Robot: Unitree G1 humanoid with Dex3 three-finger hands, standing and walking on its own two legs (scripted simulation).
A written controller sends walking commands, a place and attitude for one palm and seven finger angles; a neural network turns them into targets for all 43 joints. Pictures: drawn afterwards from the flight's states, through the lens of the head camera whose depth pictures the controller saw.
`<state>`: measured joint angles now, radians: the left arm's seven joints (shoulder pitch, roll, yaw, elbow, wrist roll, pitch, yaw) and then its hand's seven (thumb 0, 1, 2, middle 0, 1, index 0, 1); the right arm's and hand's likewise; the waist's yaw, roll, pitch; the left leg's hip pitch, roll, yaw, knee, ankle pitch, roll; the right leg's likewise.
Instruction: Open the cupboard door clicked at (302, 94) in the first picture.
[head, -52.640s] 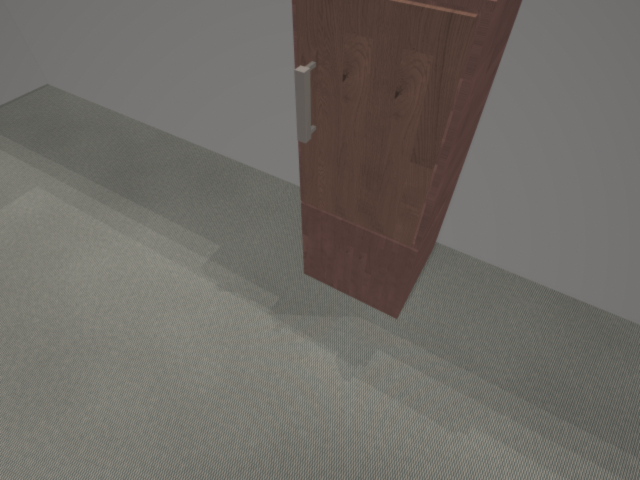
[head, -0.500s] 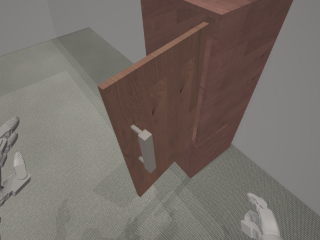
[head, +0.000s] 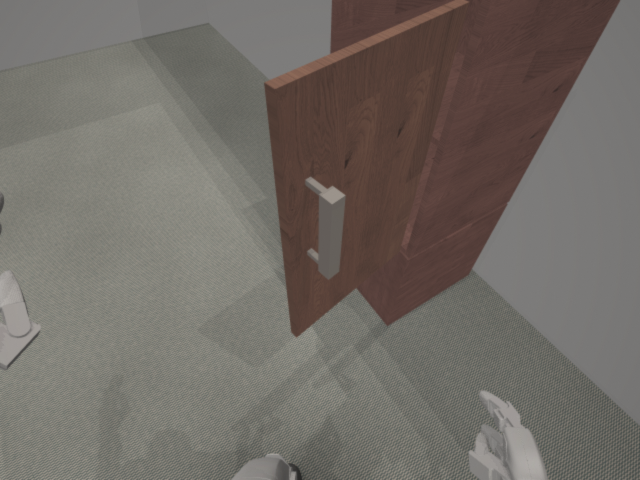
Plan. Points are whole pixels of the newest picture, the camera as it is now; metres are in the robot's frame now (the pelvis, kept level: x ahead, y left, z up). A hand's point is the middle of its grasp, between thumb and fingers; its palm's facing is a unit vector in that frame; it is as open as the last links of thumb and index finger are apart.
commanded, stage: step back with the hand held close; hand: left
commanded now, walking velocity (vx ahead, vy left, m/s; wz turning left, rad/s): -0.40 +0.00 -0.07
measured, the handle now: (321, 229) +0.45 +0.04 +0.03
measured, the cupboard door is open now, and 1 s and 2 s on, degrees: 100 100 100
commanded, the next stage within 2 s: stop stepping back and stand still in 0.38 s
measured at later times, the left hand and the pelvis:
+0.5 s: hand (18, 429) +0.13 +0.22 +0.18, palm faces +0.33 -0.82 -0.46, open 7.4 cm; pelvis -0.11 -0.01 +0.00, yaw -7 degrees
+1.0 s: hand out of the picture +0.05 +0.24 +0.17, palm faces +0.38 -0.83 -0.41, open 7.4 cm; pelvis -0.17 +0.00 +0.01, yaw -6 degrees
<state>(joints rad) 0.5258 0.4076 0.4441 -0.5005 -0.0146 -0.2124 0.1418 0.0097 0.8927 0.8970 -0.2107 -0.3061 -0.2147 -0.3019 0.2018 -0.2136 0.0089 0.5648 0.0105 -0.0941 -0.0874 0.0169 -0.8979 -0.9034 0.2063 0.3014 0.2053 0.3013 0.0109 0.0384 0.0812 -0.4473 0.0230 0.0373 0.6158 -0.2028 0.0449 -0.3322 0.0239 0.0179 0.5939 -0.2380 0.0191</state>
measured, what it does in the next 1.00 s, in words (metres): walks backwards: right foot, then left foot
